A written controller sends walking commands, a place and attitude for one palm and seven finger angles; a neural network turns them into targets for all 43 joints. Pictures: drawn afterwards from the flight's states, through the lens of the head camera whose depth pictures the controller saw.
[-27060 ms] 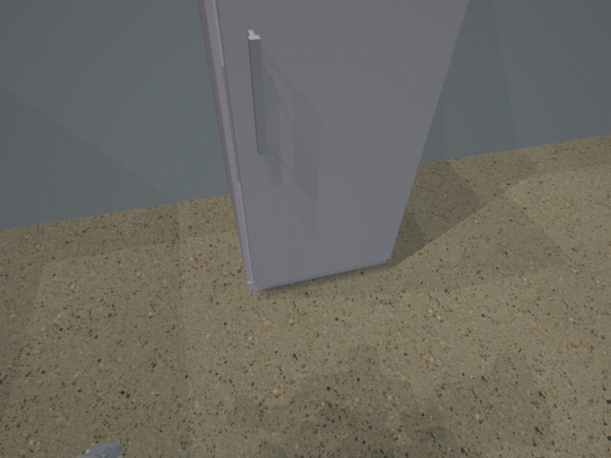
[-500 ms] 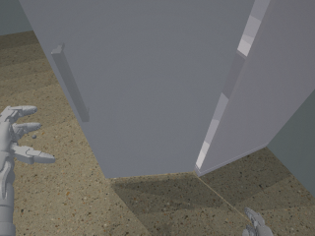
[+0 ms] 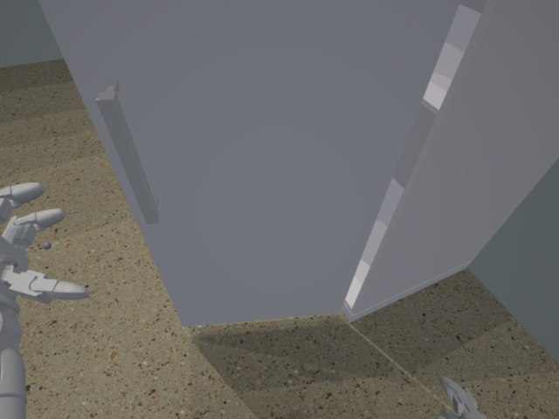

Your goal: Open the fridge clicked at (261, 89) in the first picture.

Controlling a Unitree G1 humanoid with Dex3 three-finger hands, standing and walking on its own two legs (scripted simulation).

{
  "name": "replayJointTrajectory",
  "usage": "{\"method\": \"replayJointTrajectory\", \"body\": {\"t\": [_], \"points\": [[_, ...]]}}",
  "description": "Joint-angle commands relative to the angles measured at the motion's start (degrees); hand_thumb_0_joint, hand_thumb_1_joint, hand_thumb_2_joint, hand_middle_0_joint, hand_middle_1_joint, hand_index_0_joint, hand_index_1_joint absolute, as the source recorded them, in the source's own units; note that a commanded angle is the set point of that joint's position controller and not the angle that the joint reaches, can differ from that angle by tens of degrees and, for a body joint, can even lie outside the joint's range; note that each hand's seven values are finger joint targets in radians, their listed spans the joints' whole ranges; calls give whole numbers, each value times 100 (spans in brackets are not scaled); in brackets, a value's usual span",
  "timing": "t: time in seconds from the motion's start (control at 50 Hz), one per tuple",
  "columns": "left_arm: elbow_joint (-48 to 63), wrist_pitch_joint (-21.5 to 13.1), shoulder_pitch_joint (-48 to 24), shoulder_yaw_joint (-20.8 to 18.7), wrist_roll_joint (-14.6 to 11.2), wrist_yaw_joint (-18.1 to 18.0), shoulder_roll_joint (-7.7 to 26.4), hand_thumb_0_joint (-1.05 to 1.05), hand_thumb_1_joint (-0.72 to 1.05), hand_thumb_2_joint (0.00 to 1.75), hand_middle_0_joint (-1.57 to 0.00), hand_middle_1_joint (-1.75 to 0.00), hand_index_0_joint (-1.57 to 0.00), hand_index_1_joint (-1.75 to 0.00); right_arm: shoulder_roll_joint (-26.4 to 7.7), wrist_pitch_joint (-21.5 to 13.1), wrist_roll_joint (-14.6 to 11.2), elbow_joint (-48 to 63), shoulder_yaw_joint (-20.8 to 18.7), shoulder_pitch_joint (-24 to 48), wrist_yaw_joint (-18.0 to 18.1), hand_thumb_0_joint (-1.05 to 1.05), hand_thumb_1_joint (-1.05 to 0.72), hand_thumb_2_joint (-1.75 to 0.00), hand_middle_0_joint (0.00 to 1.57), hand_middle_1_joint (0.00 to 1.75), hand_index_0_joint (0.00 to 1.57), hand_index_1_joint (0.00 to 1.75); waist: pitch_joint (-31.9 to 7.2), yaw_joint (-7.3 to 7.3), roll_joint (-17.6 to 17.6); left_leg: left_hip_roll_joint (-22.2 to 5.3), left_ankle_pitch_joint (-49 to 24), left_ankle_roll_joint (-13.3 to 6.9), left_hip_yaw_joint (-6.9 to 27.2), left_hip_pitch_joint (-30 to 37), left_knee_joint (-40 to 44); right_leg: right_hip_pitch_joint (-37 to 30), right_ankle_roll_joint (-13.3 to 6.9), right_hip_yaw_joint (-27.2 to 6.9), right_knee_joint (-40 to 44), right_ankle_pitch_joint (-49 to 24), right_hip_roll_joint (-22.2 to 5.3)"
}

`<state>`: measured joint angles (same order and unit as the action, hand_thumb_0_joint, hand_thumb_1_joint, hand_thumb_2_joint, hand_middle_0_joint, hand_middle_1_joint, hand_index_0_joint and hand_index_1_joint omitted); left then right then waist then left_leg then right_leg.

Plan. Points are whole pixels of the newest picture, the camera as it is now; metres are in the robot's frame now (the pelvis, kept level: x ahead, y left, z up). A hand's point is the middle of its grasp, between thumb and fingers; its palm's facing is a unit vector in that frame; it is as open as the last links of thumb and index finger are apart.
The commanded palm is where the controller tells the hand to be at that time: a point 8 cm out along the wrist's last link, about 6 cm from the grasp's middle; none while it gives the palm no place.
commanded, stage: draw the hand back to the body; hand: left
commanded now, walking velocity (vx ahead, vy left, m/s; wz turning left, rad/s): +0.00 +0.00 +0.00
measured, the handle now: (135, 160) +0.48 +0.30 +0.09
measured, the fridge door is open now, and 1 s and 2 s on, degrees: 71 71 71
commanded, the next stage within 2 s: step back with the hand held close in 1.40 s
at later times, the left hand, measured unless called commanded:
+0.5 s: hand (24, 279) +0.22 +0.31 +0.14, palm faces +0.51 -0.82 -0.24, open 13.8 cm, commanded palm +0.17 +0.33 +0.15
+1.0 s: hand (54, 284) +0.20 +0.25 +0.18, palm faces +0.48 -0.80 -0.37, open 9.0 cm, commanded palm +0.15 +0.28 +0.19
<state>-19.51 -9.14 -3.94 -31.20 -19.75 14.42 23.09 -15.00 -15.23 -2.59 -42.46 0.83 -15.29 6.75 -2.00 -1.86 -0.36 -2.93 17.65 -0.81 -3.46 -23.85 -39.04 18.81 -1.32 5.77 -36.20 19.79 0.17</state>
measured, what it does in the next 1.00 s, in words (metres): stands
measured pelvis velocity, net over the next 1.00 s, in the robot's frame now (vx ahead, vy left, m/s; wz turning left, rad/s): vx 0.01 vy -0.02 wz -0.02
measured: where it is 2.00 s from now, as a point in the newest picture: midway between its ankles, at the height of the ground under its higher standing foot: outside the picture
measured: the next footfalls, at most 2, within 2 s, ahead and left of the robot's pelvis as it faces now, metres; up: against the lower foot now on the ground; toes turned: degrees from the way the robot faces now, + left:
none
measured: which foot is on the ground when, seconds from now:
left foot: down 0.00-1.00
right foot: down 0.00-1.00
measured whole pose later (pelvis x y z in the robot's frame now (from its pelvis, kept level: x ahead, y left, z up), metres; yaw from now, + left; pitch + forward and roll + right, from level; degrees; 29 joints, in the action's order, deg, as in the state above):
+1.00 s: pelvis +0.01 -0.02 +0.02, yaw -1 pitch -7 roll +0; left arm 18.3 -8.1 25.7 -19.6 -4.3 -7.2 19.4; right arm -14.0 -9.4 0.3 -40.3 -0.7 -11.1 4.3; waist 2.0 -3.7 -3.5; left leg -3.3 11.5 0.8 -4.7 -4.6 -22.8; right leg 0.3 -2.6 4.6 -20.4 13.6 1.8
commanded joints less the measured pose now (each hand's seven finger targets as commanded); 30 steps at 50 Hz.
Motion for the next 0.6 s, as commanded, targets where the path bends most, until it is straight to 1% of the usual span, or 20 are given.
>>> {"method": "replayJointTrajectory", "body": {"t": [0.0,0.02,0.04,0.06,0.08,0.12,0.16,0.2,0.26,0.28,0.3,0.32,0.34,0.36,0.38,0.44,0.46,0.48,0.52,0.58], "points": [[1725,489,-638,-106,169,-243,1516,0,-55,20,-25,-115,-25,-115,-796,-382,-69,1081,-219,681,94,0,-90,-90,20,30,20,30,-915,-190,-811,237,-812,-15,604,859,918,-81,-18,-302,612,-1028,146],[2055,550,-719,-112,81,-321,1451,0,-55,20,-25,-115,-25,-115,-789,-397,-66,1129,-195,758,118,0,-90,-90,20,30,20,30,-961,-166,-616,228,-870,-31,617,964,914,-161,-23,-286,672,-1049,168],[2421,520,-1036,-201,37,-409,1519,0,-55,20,-25,-115,-25,-115,-783,-417,-53,1106,-189,792,141,0,-90,-90,20,30,20,30,-1136,-117,-505,214,-950,-16,648,1099,942,-203,-8,-264,712,-1111,187],[2648,457,-998,-198,-7,-493,1390,0,-55,20,-25,-115,-25,-115,-728,-447,-20,1095,-172,818,152,0,-90,-90,20,30,20,30,-1218,-145,-536,211,-1101,8,650,1242,950,-260,-15,-248,732,-1204,215],[2742,369,-990,-153,-41,-563,1260,0,-55,20,-25,-115,-25,-115,-711,-479,8,1056,-137,815,146,0,-90,-90,20,30,20,30,-1145,-119,-368,191,-1207,38,690,1292,984,-254,-9,-200,750,-1268,246],[2948,179,-804,-129,4,-699,1211,0,-55,20,-25,-115,-25,-115,-692,-531,42,965,-118,800,130,0,-90,-90,20,30,20,30,-1156,-148,-474,179,-1321,68,670,1428,1002,-286,-26,-196,765,-1295,288],[2986,204,-671,228,143,-735,881,0,-55,20,-25,-115,-25,-115,-647,-544,41,924,-82,867,98,0,-90,-90,20,30,20,30,-962,-110,-643,163,-1319,127,711,1486,1131,-248,-34,-145,805,-1233,273],[2899,440,-464,522,194,-677,621,0,-55,20,-25,-115,-25,-115,-637,-532,-2,908,-66,942,100,0,-90,-90,20,30,20,30,-720,-105,-743,151,-1044,135,731,1466,1269,-239,-40,-145,926,-1058,253],[3118,904,-356,567,205,-628,664,0,-44,25,-25,-109,-25,-109,-622,-465,-55,980,-24,1096,164,0,-90,-90,20,30,20,30,-667,-188,-819,191,-730,91,702,1434,1439,-491,-56,-168,1103,-927,210],[3232,1019,-433,562,202,-644,679,0,-41,27,-25,-107,-25,-107,-603,-449,-62,999,4,1151,187,0,-90,-90,20,30,20,30,-604,-177,-680,186,-703,92,722,1463,1500,-549,-52,-148,1164,-912,213],[3371,1110,-441,513,193,-666,712,0,-37,29,-24,-104,-24,-104,-585,-435,-56,1019,15,1206,199,0,-90,-90,20,30,20,30,-676,-214,-704,199,-662,92,728,1526,1545,-595,-51,-156,1210,-865,216],[3525,657,-463,121,867,-1354,1620,0,-33,31,-24,-102,-24,-102,-719,-361,150,1001,-92,989,92,0,-90,-90,20,30,20,30,-343,-136,-695,229,-401,94,573,1430,1599,-651,-81,-405,1572,-629,102],[3355,498,-210,254,1003,-1651,1291,0,-30,32,-24,-100,-24,-100,-667,-292,191,968,-76,1063,43,0,-90,-90,20,30,20,30,-279,-93,-510,228,-395,109,600,1391,1690,-710,-88,-339,1608,-676,96],[3259,459,108,505,1059,-1781,913,0,-26,34,-24,-98,-24,-98,-593,-251,185,991,-37,1114,-3,0,-90,-90,20,30,20,30,-98,-92,-281,205,-338,125,624,1335,1767,-735,-84,-313,1608,-641,98],[3415,395,264,606,1144,-1887,820,0,-22,36,-24,-96,-24,-96,-576,-179,181,1015,-42,1116,-40,0,-90,-90,20,30,20,30,-173,-115,-273,173,-394,124,627,1448,1849,-867,-84,-308,1615,-658,111],[3992,210,399,510,1341,-2157,1027,0,-12,41,-24,-89,-24,-89,-604,-70,221,1057,-103,1138,-109,0,-90,-90,20,30,20,30,-458,-150,-757,164,-659,104,478,1767,1912,-1170,-94,-398,1725,-843,89],[4045,166,481,603,1381,-2211,927,0,-8,43,-23,-87,-23,-87,-583,-42,232,1062,-104,1157,-127,0,-90,-90,20,30,20,30,-457,-146,-761,157,-623,108,485,1812,1977,-1197,-89,-399,1754,-808,93],[3967,148,613,662,1414,-2255,840,0,-4,44,-23,-85,-23,-85,-559,-7,233,1062,-108,1179,-127,0,-90,-90,20,30,20,30,-275,-141,-648,158,-630,91,431,1783,2011,-1211,-81,-388,1803,-807,104],[3860,106,742,661,1464,-2313,818,0,3,48,-23,-81,-23,-81,-586,44,226,1024,-146,1216,-132,0,-90,-90,20,30,20,30,-83,-127,-459,155,-556,62,387,1744,2068,-1240,-67,-415,1922,-716,107],[4054,-2,976,631,1513,-2354,816,0,14,53,-23,-75,-23,-75,-576,114,233,1038,-191,1241,-143,0,-90,-90,20,30,20,30,-123,-159,-421,164,-691,39,328,1862,2116,-1341,-47,-408,1959,-773,107]]}}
